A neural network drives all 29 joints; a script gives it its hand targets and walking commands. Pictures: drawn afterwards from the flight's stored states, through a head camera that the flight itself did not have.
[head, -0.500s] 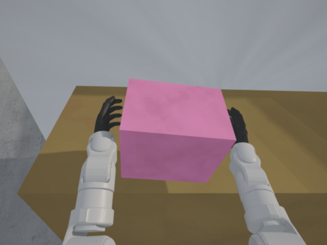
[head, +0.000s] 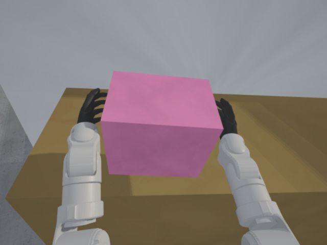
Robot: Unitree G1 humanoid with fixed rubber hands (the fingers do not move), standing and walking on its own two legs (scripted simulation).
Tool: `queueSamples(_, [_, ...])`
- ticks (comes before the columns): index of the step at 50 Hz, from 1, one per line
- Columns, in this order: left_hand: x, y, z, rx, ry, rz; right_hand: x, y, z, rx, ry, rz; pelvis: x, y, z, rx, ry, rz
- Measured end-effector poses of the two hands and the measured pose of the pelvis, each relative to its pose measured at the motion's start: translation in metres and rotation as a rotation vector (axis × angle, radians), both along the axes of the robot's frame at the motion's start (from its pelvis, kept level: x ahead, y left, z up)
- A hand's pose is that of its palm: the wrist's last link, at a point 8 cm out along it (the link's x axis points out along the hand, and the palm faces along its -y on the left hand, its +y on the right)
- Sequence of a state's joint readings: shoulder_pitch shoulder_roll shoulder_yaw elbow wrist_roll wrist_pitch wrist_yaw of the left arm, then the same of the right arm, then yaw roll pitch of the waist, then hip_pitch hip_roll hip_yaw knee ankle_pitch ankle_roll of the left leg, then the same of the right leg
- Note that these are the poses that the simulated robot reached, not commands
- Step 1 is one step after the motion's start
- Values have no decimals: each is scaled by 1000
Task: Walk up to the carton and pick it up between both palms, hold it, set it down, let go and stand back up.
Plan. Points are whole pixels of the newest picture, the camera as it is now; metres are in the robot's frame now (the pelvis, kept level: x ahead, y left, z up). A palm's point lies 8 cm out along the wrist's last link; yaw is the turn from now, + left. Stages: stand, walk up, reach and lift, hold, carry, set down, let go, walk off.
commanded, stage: reach and lift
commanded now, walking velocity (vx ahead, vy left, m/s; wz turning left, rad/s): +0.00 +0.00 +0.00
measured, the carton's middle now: (158, 127) +0.39 +0.00 +0.12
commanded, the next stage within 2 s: hold in 1.22 s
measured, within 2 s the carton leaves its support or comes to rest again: neither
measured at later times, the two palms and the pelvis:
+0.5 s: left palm (87, 105) +0.36 +0.16 +0.21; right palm (232, 118) +0.35 -0.17 +0.19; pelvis -0.01 -0.01 +0.00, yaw -1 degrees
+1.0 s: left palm (90, 108) +0.36 +0.16 +0.21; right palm (234, 119) +0.35 -0.17 +0.19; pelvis -0.01 +0.00 +0.00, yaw -1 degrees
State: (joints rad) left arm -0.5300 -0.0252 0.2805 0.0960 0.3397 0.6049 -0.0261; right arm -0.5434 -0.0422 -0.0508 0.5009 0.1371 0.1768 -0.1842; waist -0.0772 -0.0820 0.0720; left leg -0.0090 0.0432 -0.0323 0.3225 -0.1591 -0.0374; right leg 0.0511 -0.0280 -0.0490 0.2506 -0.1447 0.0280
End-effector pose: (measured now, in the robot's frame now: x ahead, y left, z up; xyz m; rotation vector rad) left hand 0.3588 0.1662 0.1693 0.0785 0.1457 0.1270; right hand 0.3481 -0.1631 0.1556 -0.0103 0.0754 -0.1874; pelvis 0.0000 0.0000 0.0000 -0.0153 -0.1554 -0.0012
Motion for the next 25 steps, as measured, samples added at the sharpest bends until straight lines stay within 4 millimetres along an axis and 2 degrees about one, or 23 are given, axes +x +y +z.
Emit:
queueSamples(6, [1,-14,7,19,6,-22,-6,-12,1,25,-1,-20,-7,3,0,0,7,-17])
queueSamples(13, [7,-26,18,38,23,-17,0,-24,4,38,8,-19,-12,-3,0,7,21,-31])
queueSamples(18, [5,-22,32,19,-19,0,3,-20,20,24,-33,-5,-11,-9,1,7,13,-25])
queueSamples(25, [4,-5,44,-4,-31,10,6,-3,37,-11,-43,6,-6,-13,0,9,-16,-8])
